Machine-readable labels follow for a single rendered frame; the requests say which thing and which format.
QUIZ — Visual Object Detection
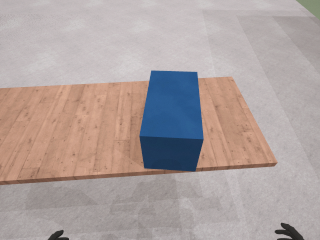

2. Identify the carton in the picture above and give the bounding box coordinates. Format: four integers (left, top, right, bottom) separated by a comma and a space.
139, 70, 204, 172

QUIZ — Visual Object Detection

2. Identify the left robot hand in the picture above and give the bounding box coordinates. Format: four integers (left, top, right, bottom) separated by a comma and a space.
48, 230, 69, 240

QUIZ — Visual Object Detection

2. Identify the right robot hand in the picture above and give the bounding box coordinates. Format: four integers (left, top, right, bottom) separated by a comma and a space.
274, 223, 304, 240

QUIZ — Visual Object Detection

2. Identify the table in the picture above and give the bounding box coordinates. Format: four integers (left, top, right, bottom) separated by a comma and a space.
0, 76, 278, 185

